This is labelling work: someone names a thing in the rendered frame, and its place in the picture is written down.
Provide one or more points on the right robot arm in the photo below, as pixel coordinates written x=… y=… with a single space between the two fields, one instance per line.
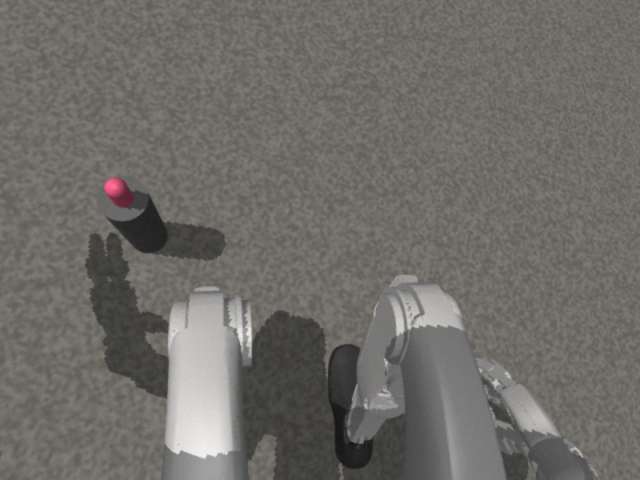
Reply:
x=560 y=459

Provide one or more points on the right robot foot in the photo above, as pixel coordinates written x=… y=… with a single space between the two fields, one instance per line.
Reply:
x=342 y=380

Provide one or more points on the bottle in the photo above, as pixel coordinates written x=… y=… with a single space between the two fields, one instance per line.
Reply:
x=126 y=203

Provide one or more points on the right robot hand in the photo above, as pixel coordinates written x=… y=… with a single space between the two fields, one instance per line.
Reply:
x=518 y=403

